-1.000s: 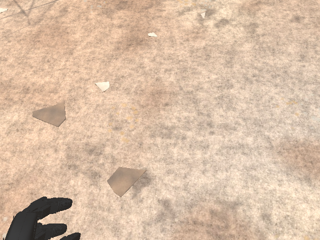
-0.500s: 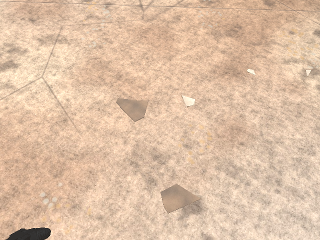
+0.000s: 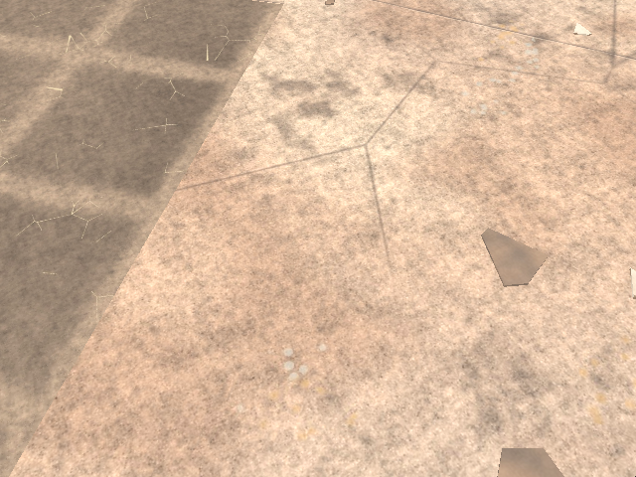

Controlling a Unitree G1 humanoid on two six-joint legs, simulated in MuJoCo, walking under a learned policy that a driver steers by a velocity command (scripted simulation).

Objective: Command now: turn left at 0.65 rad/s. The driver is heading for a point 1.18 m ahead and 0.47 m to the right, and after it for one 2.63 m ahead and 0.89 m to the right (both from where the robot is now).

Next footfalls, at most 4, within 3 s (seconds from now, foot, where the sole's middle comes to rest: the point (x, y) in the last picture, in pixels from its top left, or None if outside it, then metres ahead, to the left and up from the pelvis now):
0.24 left None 0.04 0.16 -0.78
0.60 right None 0.03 -0.11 -0.77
1.08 left None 0.31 -0.01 -0.78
1.48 right None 0.41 -0.44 -0.78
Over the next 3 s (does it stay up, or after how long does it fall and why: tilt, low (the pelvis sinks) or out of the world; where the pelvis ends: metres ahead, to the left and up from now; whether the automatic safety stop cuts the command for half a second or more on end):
stays up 1.31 -0.63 0.00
